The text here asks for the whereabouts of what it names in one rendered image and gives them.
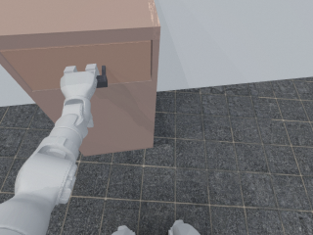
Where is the drawer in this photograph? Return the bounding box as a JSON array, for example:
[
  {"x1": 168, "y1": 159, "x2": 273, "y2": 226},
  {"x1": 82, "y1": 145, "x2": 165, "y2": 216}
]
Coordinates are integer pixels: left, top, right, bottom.
[{"x1": 0, "y1": 40, "x2": 152, "y2": 90}]

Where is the cabinet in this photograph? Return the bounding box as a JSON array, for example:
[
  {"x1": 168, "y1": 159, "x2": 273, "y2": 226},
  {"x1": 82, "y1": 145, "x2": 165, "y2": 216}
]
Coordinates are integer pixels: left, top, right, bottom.
[{"x1": 0, "y1": 0, "x2": 161, "y2": 157}]

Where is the left robot forearm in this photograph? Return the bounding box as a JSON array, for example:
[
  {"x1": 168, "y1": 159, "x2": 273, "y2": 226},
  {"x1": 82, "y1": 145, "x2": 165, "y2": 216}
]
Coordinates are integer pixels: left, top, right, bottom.
[{"x1": 14, "y1": 95, "x2": 91, "y2": 195}]

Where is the handle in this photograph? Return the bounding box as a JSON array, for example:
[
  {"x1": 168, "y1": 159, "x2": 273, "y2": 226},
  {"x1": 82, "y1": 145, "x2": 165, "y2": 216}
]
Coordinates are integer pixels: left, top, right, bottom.
[{"x1": 96, "y1": 66, "x2": 108, "y2": 88}]

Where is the robot right shin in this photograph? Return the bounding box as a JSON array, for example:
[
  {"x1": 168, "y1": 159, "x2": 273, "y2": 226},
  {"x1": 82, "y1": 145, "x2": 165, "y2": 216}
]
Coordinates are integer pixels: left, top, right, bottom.
[{"x1": 172, "y1": 219, "x2": 184, "y2": 227}]

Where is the robot right thigh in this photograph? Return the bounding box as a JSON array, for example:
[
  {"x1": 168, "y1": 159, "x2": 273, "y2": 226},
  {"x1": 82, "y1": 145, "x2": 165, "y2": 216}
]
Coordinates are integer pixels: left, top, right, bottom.
[{"x1": 168, "y1": 223, "x2": 201, "y2": 235}]

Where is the left robot hand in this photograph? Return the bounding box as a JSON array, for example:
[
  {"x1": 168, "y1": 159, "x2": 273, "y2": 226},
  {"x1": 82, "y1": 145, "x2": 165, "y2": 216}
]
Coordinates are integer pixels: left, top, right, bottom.
[{"x1": 60, "y1": 64, "x2": 100, "y2": 128}]

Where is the robot left upper arm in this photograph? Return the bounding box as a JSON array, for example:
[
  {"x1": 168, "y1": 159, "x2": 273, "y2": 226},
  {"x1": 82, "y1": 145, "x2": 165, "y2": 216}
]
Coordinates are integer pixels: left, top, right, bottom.
[{"x1": 0, "y1": 153, "x2": 77, "y2": 235}]

